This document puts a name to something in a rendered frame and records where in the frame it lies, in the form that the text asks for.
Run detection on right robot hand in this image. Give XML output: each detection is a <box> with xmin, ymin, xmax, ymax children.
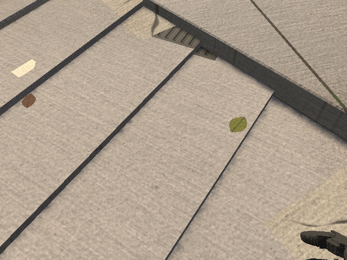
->
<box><xmin>300</xmin><ymin>230</ymin><xmax>347</xmax><ymax>260</ymax></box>

